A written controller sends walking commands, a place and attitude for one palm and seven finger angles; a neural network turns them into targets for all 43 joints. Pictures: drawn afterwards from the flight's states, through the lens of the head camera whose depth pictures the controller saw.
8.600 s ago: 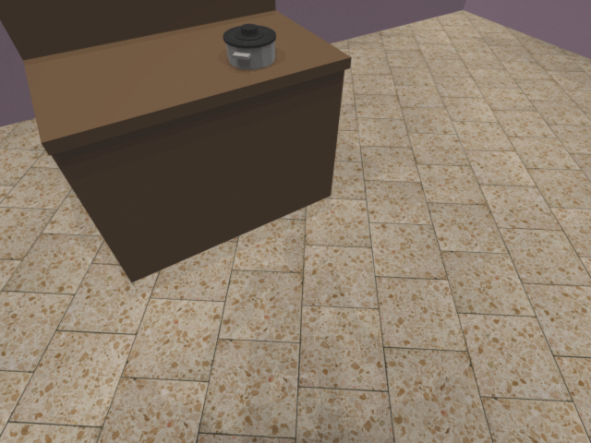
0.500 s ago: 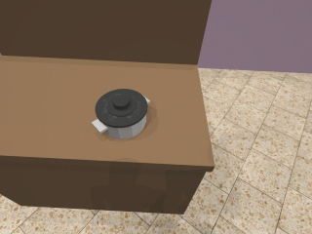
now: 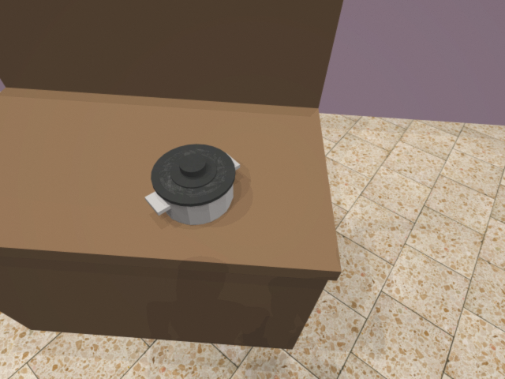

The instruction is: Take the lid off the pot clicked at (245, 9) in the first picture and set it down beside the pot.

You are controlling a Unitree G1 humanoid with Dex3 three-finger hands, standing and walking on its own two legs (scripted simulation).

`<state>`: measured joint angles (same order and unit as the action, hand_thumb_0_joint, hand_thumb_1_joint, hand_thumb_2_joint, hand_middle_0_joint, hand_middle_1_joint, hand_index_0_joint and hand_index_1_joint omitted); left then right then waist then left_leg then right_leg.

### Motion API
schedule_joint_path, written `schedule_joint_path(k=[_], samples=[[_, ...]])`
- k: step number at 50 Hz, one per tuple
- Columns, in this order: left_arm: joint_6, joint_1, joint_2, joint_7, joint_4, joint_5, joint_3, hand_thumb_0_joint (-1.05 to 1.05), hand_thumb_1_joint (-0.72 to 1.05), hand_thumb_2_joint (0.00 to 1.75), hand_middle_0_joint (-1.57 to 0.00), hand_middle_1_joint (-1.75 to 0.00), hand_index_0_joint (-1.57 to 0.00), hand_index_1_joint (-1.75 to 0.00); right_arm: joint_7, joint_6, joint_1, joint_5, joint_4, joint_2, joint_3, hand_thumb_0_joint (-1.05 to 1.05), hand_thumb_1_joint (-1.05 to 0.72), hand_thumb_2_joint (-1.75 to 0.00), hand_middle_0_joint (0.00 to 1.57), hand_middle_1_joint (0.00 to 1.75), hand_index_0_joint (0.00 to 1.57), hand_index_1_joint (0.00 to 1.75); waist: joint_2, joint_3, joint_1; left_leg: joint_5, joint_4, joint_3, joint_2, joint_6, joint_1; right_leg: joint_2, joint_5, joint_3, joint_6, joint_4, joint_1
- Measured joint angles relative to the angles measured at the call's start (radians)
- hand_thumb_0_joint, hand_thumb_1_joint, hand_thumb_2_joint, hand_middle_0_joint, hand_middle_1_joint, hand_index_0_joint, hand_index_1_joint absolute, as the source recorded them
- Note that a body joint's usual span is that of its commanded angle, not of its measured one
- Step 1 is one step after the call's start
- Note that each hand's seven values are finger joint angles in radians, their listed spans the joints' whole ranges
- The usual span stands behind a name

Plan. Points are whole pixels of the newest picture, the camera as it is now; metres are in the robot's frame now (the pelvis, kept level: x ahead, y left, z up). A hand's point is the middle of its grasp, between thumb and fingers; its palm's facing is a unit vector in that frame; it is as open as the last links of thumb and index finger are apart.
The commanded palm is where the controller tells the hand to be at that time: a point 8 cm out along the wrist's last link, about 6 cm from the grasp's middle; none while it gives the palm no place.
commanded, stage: look again from close up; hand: left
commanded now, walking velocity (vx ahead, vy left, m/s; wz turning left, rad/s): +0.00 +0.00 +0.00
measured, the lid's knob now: (192, 165) +0.50 +0.16 +0.03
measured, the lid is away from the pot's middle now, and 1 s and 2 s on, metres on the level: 0.00 0.00 0.00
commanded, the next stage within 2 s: lift the closed hand beside the body in 0.74 s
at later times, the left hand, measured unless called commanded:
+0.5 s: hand out of the picture -0.03 +0.15 -0.18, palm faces +0.03 -0.99 -0.17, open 7.4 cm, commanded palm none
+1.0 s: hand out of the picture +0.08 +0.19 -0.10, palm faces +0.14 -0.93 -0.33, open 6.8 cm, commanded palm +0.07 +0.22 -0.05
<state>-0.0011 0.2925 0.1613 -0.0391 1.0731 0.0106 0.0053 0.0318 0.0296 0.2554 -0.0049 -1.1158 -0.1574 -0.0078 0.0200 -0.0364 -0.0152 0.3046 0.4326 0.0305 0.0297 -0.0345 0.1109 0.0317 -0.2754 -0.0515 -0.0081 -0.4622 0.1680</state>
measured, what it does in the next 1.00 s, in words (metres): stands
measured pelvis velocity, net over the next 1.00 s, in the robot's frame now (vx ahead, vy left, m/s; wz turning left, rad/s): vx -0.02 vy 0.00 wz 0.03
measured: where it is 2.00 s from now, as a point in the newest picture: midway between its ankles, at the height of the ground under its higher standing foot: outside the picture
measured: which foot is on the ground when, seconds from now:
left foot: down 0.00-1.00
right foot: down 0.00-1.00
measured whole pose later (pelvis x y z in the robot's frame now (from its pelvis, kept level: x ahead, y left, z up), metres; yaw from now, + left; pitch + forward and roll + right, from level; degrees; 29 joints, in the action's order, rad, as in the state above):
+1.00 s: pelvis -0.02 +0.00 +0.00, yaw +1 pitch -2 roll +0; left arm 0.04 0.46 0.21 -0.16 0.41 -0.03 0.06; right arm 0.05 0.23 0.35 0.06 -0.95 -0.23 -0.01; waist -0.05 0.00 -0.01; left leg 0.29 0.47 0.01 0.03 -0.03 0.15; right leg 0.03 -0.26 -0.08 0.00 -0.48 0.19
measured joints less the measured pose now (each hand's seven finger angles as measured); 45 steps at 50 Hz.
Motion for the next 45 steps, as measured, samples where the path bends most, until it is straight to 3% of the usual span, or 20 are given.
schedule_joint_path(k=[43,45], samples=[[-0.014,0.031,-0.026,-0.004,0.027,0.001,0.007,0.01,0.91,0.90,-0.20,-0.30,-0.20,-0.30,-0.002,0.000,0.039,0.005,-0.039,0.042,-0.003,0.01,-0.91,-0.90,0.20,0.30,0.20,0.30,-0.002,0.003,-0.001,-0.022,0.016,-0.003,-0.025,0.017,0.042,-0.024,0.036,-0.005,0.018,0.016,0.028],[0.050,0.109,-0.004,-0.042,-0.230,-0.026,0.042,0.03,0.94,0.89,-0.21,-0.31,-0.21,-0.30,0.006,0.046,0.085,0.035,0.043,0.019,-0.015,0.02,-0.92,-0.90,0.20,0.30,0.20,0.30,-0.010,-0.003,-0.014,-0.011,0.035,-0.002,-0.023,0.016,0.048,-0.021,0.032,-0.004,0.017,-0.001,0.034]])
